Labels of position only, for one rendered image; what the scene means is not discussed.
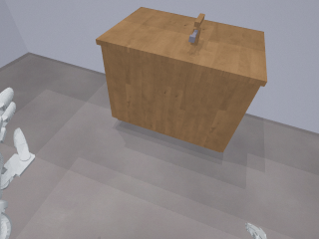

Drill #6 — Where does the counter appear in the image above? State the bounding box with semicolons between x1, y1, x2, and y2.
96;7;267;152

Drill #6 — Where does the right robot hand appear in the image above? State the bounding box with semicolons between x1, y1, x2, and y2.
245;223;267;239

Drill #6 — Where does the left robot hand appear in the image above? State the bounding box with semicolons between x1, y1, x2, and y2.
0;88;35;199

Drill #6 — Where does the tap lever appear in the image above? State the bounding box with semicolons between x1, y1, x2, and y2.
188;30;198;43

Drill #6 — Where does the robot left forearm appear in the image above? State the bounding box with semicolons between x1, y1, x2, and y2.
0;199;13;239

